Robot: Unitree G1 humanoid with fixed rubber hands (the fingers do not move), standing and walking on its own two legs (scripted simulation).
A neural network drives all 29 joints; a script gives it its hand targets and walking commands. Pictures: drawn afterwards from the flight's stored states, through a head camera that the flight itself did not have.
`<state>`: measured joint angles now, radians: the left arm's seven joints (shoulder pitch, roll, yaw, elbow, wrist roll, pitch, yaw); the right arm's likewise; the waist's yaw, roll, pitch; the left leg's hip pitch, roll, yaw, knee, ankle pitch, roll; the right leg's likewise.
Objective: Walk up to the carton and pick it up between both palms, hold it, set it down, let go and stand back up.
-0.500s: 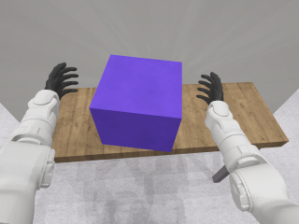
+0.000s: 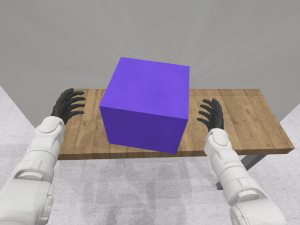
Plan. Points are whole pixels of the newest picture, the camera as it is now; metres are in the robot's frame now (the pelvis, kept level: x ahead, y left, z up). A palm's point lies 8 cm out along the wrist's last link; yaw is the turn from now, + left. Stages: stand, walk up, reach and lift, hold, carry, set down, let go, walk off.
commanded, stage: set down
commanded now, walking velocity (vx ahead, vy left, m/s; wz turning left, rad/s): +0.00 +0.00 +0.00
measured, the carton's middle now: (148, 105) +0.50 -0.01 -0.02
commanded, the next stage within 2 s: none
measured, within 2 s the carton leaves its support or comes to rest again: neither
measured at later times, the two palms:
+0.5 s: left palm (51, 146) +0.33 +0.26 +0.03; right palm (216, 155) +0.28 -0.19 +0.01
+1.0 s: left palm (50, 174) +0.27 +0.26 -0.01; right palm (217, 172) +0.25 -0.19 -0.03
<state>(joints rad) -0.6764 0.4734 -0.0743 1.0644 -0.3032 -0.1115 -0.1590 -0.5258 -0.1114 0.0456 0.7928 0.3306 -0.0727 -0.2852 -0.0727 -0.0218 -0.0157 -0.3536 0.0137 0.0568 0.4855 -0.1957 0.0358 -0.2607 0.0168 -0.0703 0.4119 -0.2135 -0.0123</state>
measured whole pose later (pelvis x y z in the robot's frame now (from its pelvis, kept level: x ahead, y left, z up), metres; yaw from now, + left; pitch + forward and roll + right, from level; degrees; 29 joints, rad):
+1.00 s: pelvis +0.02 -0.01 +0.00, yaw -1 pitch -2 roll -1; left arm -0.04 0.43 0.00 0.59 -0.25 -0.18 -0.20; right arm 0.05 -0.06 0.03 0.52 0.22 -0.25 -0.25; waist 0.04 0.00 0.10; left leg -0.20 0.02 0.08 0.48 -0.24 0.02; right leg -0.12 0.03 -0.05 0.41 -0.26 -0.02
